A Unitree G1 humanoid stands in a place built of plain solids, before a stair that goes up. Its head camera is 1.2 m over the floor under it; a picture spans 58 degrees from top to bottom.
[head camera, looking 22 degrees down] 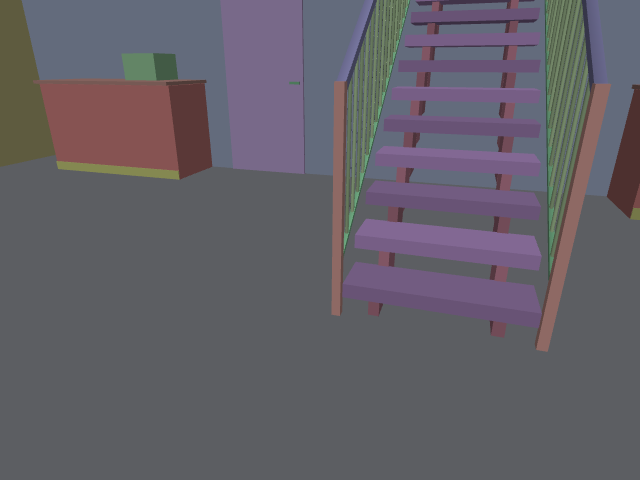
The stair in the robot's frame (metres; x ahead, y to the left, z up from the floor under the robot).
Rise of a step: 0.18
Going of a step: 0.24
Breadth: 0.92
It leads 18 degrees to the right of straight ahead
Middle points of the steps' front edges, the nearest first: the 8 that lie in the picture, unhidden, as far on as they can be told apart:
1.80 -0.55 0.18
2.03 -0.62 0.35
2.26 -0.70 0.53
2.49 -0.77 0.70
2.72 -0.85 0.88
2.95 -0.92 1.06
3.18 -1.00 1.23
3.41 -1.07 1.41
